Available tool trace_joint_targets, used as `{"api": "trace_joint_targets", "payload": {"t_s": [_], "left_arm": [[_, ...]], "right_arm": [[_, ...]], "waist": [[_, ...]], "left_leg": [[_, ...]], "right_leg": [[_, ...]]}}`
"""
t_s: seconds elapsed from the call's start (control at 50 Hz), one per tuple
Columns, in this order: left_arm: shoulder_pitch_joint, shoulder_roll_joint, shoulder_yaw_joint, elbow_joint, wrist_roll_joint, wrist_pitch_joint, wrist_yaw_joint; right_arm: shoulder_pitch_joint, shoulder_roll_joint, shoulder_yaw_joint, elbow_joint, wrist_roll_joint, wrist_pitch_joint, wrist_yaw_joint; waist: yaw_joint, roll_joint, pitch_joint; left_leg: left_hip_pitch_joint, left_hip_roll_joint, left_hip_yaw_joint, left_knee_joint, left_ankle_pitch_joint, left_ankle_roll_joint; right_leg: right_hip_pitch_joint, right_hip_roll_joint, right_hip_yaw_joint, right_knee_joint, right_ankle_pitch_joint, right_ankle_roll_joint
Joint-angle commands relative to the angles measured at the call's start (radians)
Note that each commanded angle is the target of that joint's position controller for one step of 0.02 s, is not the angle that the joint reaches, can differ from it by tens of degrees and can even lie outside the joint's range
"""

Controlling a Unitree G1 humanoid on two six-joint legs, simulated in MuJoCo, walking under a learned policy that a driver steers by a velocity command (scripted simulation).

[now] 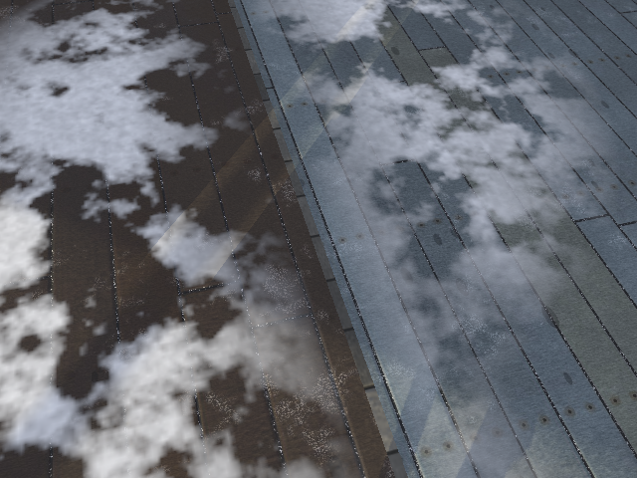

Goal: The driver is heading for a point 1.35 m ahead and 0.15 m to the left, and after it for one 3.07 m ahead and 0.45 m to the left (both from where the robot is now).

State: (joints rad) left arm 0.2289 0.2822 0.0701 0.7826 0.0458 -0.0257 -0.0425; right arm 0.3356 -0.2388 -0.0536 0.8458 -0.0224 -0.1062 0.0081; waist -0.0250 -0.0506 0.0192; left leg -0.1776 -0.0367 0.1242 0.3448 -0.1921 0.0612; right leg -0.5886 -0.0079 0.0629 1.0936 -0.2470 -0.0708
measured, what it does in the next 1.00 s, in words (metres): walks ahead: right foot, then left foot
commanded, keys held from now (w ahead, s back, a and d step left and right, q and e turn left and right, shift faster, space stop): w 1.00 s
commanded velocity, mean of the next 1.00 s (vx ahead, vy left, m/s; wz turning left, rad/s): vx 0.50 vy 0.00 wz -0.08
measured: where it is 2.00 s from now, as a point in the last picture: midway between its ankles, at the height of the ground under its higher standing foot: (315, 268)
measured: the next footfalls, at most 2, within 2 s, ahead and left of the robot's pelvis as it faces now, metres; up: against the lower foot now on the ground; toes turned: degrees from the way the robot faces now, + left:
right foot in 0.26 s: +0.29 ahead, -0.12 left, +0.00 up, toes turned -6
left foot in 0.80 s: +0.60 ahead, +0.06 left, +0.00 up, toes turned +3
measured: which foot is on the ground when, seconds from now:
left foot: down 0.00-0.28, up 0.30-0.78, down 0.80-1.00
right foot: up 0.00-0.24, down 0.26-0.82, up 0.84-1.00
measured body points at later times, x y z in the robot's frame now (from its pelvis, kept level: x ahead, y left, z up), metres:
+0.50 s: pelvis +0.27 -0.05 +0.00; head +0.29 -0.07 +0.45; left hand +0.30 +0.21 -0.13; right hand +0.33 -0.31 -0.14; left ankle +0.30 +0.09 -0.67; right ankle +0.25 -0.11 -0.74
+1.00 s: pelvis +0.54 +0.00 +0.00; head +0.56 +0.01 +0.45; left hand +0.60 +0.25 -0.15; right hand +0.56 -0.26 -0.13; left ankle +0.56 +0.05 -0.74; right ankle +0.53 -0.15 -0.66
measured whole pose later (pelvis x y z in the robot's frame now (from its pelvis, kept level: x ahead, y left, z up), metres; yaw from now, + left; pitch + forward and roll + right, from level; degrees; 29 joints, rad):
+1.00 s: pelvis +0.54 +0.00 +0.00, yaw -2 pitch -1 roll +0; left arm 0.26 0.23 0.05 0.96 0.03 -0.06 -0.02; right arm 0.31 -0.22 -0.05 0.97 -0.01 -0.08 0.01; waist 0.00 -0.03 0.05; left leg -0.18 -0.06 0.11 0.36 -0.17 0.10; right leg -0.49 -0.07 0.00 1.10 -0.25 -0.07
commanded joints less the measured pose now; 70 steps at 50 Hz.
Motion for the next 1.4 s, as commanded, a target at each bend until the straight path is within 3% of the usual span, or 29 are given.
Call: {"api": "trace_joint_targets", "payload": {"t_s": [0.02, 0.1, 0.2, 0.24, 0.26, 0.28, 0.3, 0.32, 0.34, 0.4, 0.46, 0.56, 0.68, 0.74, 0.78, 0.8, 0.82, 0.84, 0.86, 0.88, 0.92, 0.98, 1.04, 1.24, 1.3, 1.34, 1.36, 1.38, 1.4], "left_arm": [[-0.004, -0.005, -0.014, -0.058, 0.001, -0.004, -0.012], [-0.173, -0.031, -0.041, -0.101, -0.006, -0.017, -0.025], [-0.255, -0.003, -0.041, -0.123, -0.006, -0.026, -0.009], [-0.120, 0.011, -0.030, -0.075, 0.003, -0.039, 0.004], [0.042, 0.048, -0.013, -0.015, 0.016, -0.050, 0.015], [0.236, 0.133, 0.011, 0.016, 0.034, -0.057, 0.029], [0.257, 0.215, 0.031, 0.029, 0.015, -0.047, 0.039], [0.214, 0.158, 0.025, 0.028, -0.021, -0.038, 0.040], [0.134, 0.109, 0.009, 0.028, -0.026, -0.043, 0.037], [0.048, 0.018, -0.013, 0.042, -0.031, -0.061, 0.033], [0.102, 0.029, -0.010, 0.085, -0.040, -0.080, 0.034], [0.181, 0.031, -0.013, 0.139, -0.038, -0.080, 0.034], [0.273, 0.062, -0.012, 0.201, -0.028, -0.076, 0.046], [0.255, 0.080, -0.008, 0.220, -0.021, -0.071, 0.056], [0.226, 0.093, -0.006, 0.227, -0.020, -0.063, 0.057], [0.229, 0.070, -0.015, 0.212, -0.025, -0.064, 0.056], [0.337, -0.034, -0.037, 0.189, -0.065, -0.064, 0.045], [0.316, 0.034, -0.016, 0.203, -0.039, -0.065, 0.044], [0.223, 0.053, -0.007, 0.177, -0.034, -0.064, 0.042], [0.163, 0.041, -0.011, 0.165, -0.031, -0.069, 0.037], [0.158, 0.004, -0.015, 0.171, -0.012, -0.050, 0.031], [0.150, -0.027, -0.018, 0.174, -0.007, -0.023, 0.016], [0.019, -0.021, -0.018, 0.134, -0.008, -0.013, 0.012], [-0.297, -0.024, -0.033, 0.030, -0.023, -0.028, 0.014], [-0.248, -0.001, -0.025, 0.028, -0.028, -0.048, 0.020], [-0.001, 0.038, -0.003, 0.104, -0.021, -0.067, 0.037], [0.175, 0.113, 0.019, 0.134, 0.006, -0.079, 0.053], [0.237, 0.219, 0.047, 0.132, 0.023, -0.072, 0.054], [0.168, 0.147, 0.036, 0.114, -0.007, -0.055, 0.049]], "right_arm": [[0.020, -0.073, -0.007, -0.025, 0.002, -0.024, 0.009], [0.070, -0.094, -0.007, 0.009, 0.012, -0.015, 0.009], [0.164, -0.134, -0.012, 0.069, 0.007, 0.011, -0.001], [0.167, -0.143, -0.011, 0.087, 0.012, 0.025, -0.006], [0.171, -0.129, -0.004, 0.088, 0.016, 0.028, -0.008], [0.144, -0.090, 0.010, 0.041, 0.016, 0.026, -0.008], [0.231, -0.007, 0.024, 0.017, 0.038, 0.026, 0.000], [0.131, -0.118, -0.007, 0.024, 0.013, 0.032, -0.008], [0.061, -0.105, -0.007, -0.001, 0.016, 0.025, -0.001], [0.078, -0.054, 0.000, 0.028, -0.006, 0.048, 0.011], [0.040, -0.036, -0.002, 0.022, -0.017, 0.070, 0.027], [-0.182, -0.029, 0.006, -0.043, -0.010, 0.071, 0.032], [-0.349, -0.044, 0.014, -0.094, -0.003, 0.065, 0.027], [-0.313, -0.059, 0.006, -0.089, -0.005, 0.054, 0.020], [-0.080, -0.086, -0.014, -0.010, -0.010, 0.039, 0.004], [0.104, -0.145, -0.035, 0.043, -0.030, 0.029, -0.007], [0.205, -0.263, -0.065, 0.053, -0.047, 0.027, -0.012], [0.145, -0.232, -0.060, 0.052, -0.004, 0.041, -0.001], [0.027, -0.185, -0.047, 0.039, 0.011, 0.043, 0.001], [-0.040, -0.115, -0.030, 0.029, 0.011, 0.037, 0.006], [-0.073, -0.052, -0.010, 0.050, 0.012, 0.024, 0.003], [0.001, -0.058, -0.009, 0.094, 0.014, 0.002, 0.001], [0.059, -0.072, -0.009, 0.121, 0.016, 0.000, -0.001], [0.217, -0.073, 0.002, 0.189, 0.004, 0.011, -0.019], [0.172, -0.098, -0.006, 0.185, -0.005, 0.017, -0.027], [0.127, -0.105, -0.008, 0.176, 0.003, 0.018, -0.021], [0.115, -0.075, 0.000, 0.146, 0.016, 0.013, -0.016], [0.237, 0.045, 0.023, 0.123, 0.060, 0.019, -0.015], [0.189, -0.074, -0.008, 0.135, 0.030, 0.029, -0.024]], "waist": [[0.034, 0.117, 0.026], [0.001, 0.121, 0.038], [-0.020, 0.133, 0.053], [0.048, 0.127, -0.017], [0.108, 0.098, -0.116], [0.184, -0.015, -0.255], [0.133, -0.227, -0.331], [0.141, -0.051, -0.227], [0.099, -0.032, -0.112], [0.009, -0.015, -0.024], [-0.010, -0.008, 0.002], [0.026, -0.007, 0.065], [0.067, -0.010, 0.097], [0.034, -0.010, 0.081], [-0.069, 0.009, -0.042], [-0.130, 0.058, -0.158], [-0.100, 0.283, -0.298], [-0.082, 0.229, -0.303], [-0.032, 0.160, -0.133], [-0.015, 0.089, -0.049], [0.042, 0.110, 0.013], [0.060, 0.107, 0.012], [0.042, 0.103, 0.057], [-0.038, 0.111, 0.099], [0.007, 0.118, 0.077], [0.114, 0.088, -0.050], [0.174, 0.020, -0.181], [0.129, -0.201, -0.335], [0.122, -0.072, -0.303]], "left_leg": [[0.024, 0.269, -0.200, -0.218, 0.181, 0.135], [0.009, 0.225, -0.099, -0.210, 0.277, 0.109], [0.166, 0.284, -0.114, -0.122, 0.435, 0.106], [0.186, 0.262, -0.073, 0.079, 0.669, 0.085], [0.099, 0.222, -0.039, 0.267, 0.629, 0.064], [-0.104, 0.178, 0.000, 0.569, 0.274, 0.040], [-0.446, 0.009, -0.010, 0.879, -0.351, 0.006], [-0.544, 0.063, -0.127, 0.931, -0.295, 0.018], [-0.550, 0.097, -0.141, 0.900, -0.197, 0.025], [-0.401, 0.144, -0.137, 0.774, -0.106, -0.004], [-0.417, 0.143, -0.116, 0.734, -0.046, -0.026], [-0.494, 0.151, -0.085, 0.511, 0.139, -0.049], [-0.452, 0.110, -0.056, 0.292, 0.175, -0.005], [-0.358, 0.069, -0.037, 0.229, 0.065, 0.041], [-0.066, 0.000, -0.004, 0.148, 0.048, 0.081], [0.204, 0.109, -0.125, 0.144, 0.008, 0.124], [0.493, 0.418, -0.615, 0.057, -0.141, 0.247], [0.453, 0.444, -0.830, -0.082, -0.152, 0.263], [0.312, 0.409, -0.654, -0.088, -0.192, 0.231], [0.176, 0.369, -0.536, -0.123, -0.119, 0.204], [0.027, 0.279, -0.367, -0.171, 0.022, 0.140], [0.000, 0.246, -0.271, -0.198, 0.180, 0.144], [0.033, 0.227, -0.224, -0.234, 0.205, 0.142], [0.243, 0.244, -0.216, -0.158, 0.447, 0.147], [0.269, 0.257, -0.238, -0.060, 0.603, 0.133], [0.185, 0.196, -0.200, 0.204, 0.706, 0.097], [-0.003, 0.141, -0.169, 0.466, 0.454, 0.077], [-0.358, -0.025, -0.073, 0.829, -0.216, 0.029], [-0.436, 0.005, -0.169, 0.936, -0.304, 0.046]], "right_leg": [[-0.093, -0.035, 0.023, -0.098, 0.102, 0.014], [0.013, -0.042, -0.096, -0.359, 0.222, 0.024], [0.073, -0.013, -0.147, -0.508, 0.092, -0.016], [0.273, 0.047, -0.172, -0.610, 0.070, -0.053], [0.504, 0.038, -0.145, -0.626, 0.081, -0.083], [0.759, -0.213, 0.131, -0.645, -0.029, -0.138], [0.952, -0.444, 0.583, -0.778, -0.051, -0.267], [0.870, -0.386, 0.530, -0.797, -0.029, -0.240], [0.747, -0.338, 0.380, -0.811, 0.074, -0.209], [0.506, -0.219, 0.153, -0.895, 0.242, -0.134], [0.475, -0.196, 0.086, -0.942, 0.336, -0.147], [0.490, -0.160, 0.003, -0.976, 0.385, -0.139], [0.620, -0.203, -0.015, -0.954, 0.450, -0.127], [0.687, -0.221, -0.034, -0.850, 0.661, -0.107], [0.655, -0.175, -0.081, -0.567, 0.843, -0.076], [0.483, -0.129, -0.108, -0.309, 0.630, -0.057], [0.129, 0.044, -0.167, 0.099, 0.066, -0.005], [0.011, 0.079, -0.018, 0.220, -0.251, -0.019], [-0.048, 0.009, -0.002, 0.233, -0.163, -0.028], [-0.030, -0.031, -0.008, 0.176, -0.083, -0.030], [0.059, -0.080, -0.020, 0.071, -0.026, -0.016], [0.073, -0.087, -0.049, 0.027, 0.020, 0.008], [-0.042, -0.109, -0.075, -0.074, 0.123, 0.033], [-0.064, -0.051, -0.121, -0.474, 0.220, 0.036], [0.055, -0.016, -0.115, -0.546, 0.114, 0.008], [0.401, 0.026, -0.131, -0.646, 0.129, -0.030], [0.674, -0.148, 0.045, -0.658, 0.054, -0.076], [0.966, -0.450, 0.481, -0.727, -0.018, -0.199], [0.870, -0.436, 0.570, -0.804, -0.091, -0.194]]}}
